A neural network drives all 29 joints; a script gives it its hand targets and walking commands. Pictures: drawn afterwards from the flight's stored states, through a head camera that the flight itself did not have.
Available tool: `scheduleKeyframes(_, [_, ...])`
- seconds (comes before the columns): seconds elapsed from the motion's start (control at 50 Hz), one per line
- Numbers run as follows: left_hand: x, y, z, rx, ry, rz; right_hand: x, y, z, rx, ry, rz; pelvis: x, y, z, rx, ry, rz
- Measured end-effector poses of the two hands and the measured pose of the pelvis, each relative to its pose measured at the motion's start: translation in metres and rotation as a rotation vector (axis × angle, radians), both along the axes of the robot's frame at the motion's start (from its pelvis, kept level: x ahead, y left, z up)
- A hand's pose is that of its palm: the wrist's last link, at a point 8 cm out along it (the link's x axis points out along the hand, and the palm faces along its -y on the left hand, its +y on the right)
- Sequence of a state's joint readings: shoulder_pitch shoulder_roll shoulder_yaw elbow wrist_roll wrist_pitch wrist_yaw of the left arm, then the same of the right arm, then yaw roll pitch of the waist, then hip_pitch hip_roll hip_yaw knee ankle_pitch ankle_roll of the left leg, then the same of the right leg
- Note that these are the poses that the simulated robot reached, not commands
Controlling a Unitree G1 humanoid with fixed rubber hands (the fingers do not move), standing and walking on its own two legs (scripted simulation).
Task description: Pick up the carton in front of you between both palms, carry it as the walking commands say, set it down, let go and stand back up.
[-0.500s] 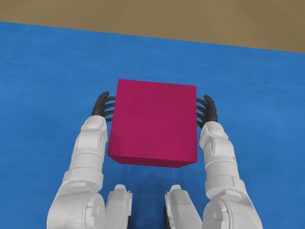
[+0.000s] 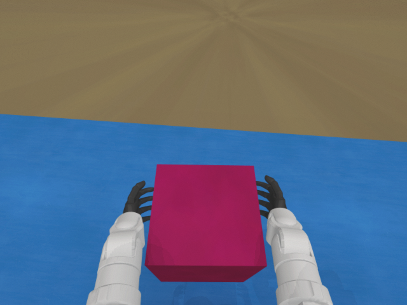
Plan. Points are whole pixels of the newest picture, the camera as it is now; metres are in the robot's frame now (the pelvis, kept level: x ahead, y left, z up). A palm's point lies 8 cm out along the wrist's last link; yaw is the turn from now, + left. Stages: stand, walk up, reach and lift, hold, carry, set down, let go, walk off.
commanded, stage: reach and lift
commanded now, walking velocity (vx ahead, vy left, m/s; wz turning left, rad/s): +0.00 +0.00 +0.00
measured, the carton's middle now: (203, 228) +0.33 +0.00 -0.09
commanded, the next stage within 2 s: hold in 1.18 s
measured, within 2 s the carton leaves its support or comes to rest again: neither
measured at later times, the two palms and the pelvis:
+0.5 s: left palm (125, 216) +0.29 +0.15 +0.05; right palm (286, 206) +0.30 -0.15 +0.06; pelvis +0.00 +0.00 +0.03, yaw +0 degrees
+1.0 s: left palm (124, 208) +0.30 +0.15 +0.06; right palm (286, 200) +0.31 -0.15 +0.07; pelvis +0.01 +0.00 +0.03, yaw +0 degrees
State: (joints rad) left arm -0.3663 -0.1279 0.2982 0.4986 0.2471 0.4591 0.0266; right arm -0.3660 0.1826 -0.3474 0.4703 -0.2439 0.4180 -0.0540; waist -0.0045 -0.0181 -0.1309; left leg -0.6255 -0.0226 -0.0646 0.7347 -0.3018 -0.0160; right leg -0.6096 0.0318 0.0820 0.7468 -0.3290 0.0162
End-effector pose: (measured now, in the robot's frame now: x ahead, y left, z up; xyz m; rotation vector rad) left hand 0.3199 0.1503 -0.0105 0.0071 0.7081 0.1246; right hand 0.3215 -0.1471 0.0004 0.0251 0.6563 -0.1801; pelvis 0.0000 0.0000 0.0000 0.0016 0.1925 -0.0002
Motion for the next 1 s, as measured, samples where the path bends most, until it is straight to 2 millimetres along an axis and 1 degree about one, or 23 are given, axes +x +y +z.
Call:
scheduleKeyframes(0.14, [-0.015, -0.002, 0.039, 0.009, -0.018, 0.020, -0.006, -0.002, 0.039, -0.017, -0.017, 0.038, 0.009, -0.002, 0.020, 0.002, -0.123, 0.001])
scheduleKeyframes(0.2, [-0.019, -0.003, 0.051, 0.022, -0.019, 0.016, -0.010, -0.003, 0.051, -0.025, -0.017, 0.048, 0.009, -0.003, 0.025, 0.002, -0.173, 0.000])
scheduleKeyframes(0.24, [-0.022, -0.003, 0.056, 0.028, -0.012, 0.012, -0.012, -0.003, 0.056, -0.030, -0.011, 0.052, 0.008, -0.003, 0.027, 0.002, -0.200, -0.001])
scheduleKeyframes(0.4, [-0.028, -0.002, 0.057, 0.029, 0.016, 0.012, -0.018, -0.001, 0.056, -0.033, 0.017, 0.052, -0.001, -0.003, 0.027, 0.001, -0.247, 0.003])
scheduleKeyframes(0.54, [-0.025, -0.001, 0.060, 0.024, 0.001, 0.010, -0.017, 0.000, 0.059, -0.030, 0.002, 0.042, -0.005, 0.000, 0.027, 0.000, -0.252, 0.003])
scheduleKeyframes(0.8, [-0.018, 0.000, 0.067, 0.038, -0.001, -0.005, -0.012, 0.001, 0.066, -0.043, 0.001, 0.046, 0.005, 0.004, 0.032, -0.001, -0.262, -0.003])
scheduleKeyframes(1.0, [-0.017, 0.000, 0.071, 0.045, 0.004, -0.010, -0.011, 0.000, 0.070, -0.048, 0.005, 0.063, 0.014, 0.003, 0.034, 0.000, -0.270, -0.001])
